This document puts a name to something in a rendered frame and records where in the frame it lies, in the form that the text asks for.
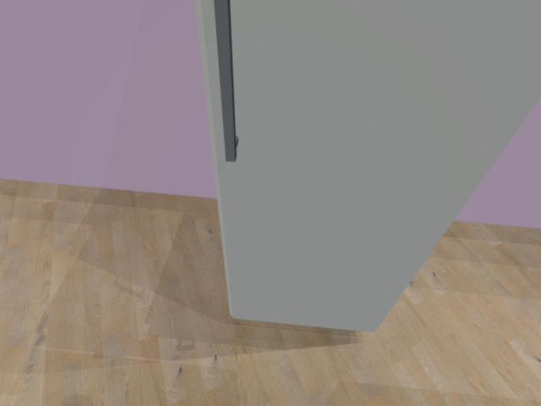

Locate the handle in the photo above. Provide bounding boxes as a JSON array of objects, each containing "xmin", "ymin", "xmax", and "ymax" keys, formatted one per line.
[{"xmin": 214, "ymin": 0, "xmax": 238, "ymax": 162}]

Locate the fridge door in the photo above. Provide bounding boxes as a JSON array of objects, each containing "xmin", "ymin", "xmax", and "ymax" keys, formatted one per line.
[{"xmin": 201, "ymin": 0, "xmax": 541, "ymax": 332}]

